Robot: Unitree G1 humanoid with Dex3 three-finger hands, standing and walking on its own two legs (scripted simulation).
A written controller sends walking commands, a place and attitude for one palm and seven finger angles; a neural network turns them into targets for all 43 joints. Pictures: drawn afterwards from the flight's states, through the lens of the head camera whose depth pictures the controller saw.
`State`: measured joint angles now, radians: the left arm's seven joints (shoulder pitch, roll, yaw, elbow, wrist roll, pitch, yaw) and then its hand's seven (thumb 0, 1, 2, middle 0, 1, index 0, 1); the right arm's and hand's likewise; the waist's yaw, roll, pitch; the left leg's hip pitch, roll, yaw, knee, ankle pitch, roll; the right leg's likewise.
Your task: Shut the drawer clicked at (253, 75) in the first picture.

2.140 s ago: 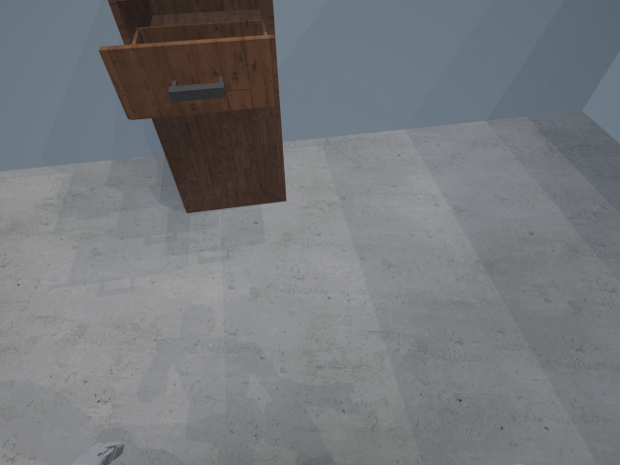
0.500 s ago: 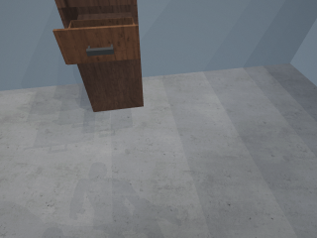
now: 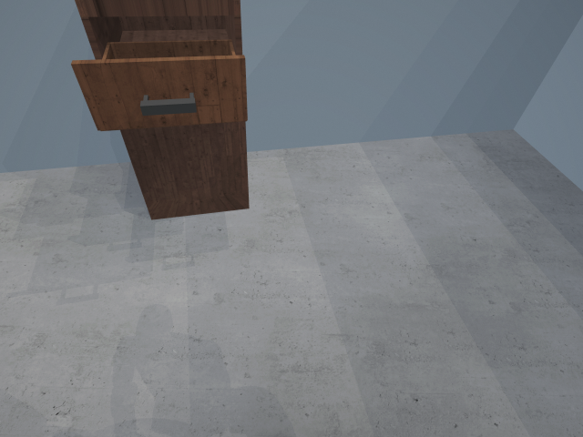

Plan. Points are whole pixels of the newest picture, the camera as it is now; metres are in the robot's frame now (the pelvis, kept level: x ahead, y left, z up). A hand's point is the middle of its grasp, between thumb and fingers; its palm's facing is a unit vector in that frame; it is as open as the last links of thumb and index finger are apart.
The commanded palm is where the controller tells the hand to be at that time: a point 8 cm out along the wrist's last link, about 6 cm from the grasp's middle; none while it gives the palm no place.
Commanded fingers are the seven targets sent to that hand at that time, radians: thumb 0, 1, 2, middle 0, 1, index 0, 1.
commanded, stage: walk to a spot facing it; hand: left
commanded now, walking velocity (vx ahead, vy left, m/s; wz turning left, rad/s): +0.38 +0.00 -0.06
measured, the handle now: (169, 102) +0.86 +0.35 +0.00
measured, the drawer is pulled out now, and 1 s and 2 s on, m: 0.29 0.29 0.29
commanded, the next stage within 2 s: turn to face it in 0.50 s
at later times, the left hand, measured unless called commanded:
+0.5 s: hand (209, 386) +0.24 +0.14 -0.17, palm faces +0.07 -0.98 -0.19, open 7.2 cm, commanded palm none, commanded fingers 0.00 0.90 0.90 -0.20 -0.30 -0.20 -0.30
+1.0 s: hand (194, 330) +0.33 +0.19 -0.16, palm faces +0.23 -0.96 -0.18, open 7.3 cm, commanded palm none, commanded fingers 0.00 0.90 0.90 -0.20 -0.30 -0.20 -0.30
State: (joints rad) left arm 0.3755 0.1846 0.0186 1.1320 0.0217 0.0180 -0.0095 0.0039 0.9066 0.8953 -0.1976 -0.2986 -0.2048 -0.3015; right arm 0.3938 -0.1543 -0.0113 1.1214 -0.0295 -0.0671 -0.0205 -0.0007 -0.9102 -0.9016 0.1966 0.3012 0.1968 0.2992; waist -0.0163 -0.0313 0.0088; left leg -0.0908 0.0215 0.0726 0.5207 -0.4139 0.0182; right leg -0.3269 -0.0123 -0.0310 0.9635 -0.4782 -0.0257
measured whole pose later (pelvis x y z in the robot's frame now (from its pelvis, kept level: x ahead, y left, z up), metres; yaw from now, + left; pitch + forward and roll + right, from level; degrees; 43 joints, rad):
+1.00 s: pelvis +0.34 +0.01 +0.01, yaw +11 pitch -1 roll +0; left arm 0.25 0.17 0.04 1.04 0.03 0.02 0.02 0.00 0.91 0.90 -0.19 -0.30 -0.20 -0.30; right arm 0.27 -0.15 -0.04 1.05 -0.02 -0.03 -0.02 -0.01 -0.93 -0.90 0.20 0.30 0.20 0.30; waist 0.00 -0.02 0.04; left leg -0.20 -0.02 0.11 0.42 -0.21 0.07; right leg -0.43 -0.08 -0.07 0.85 -0.38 0.05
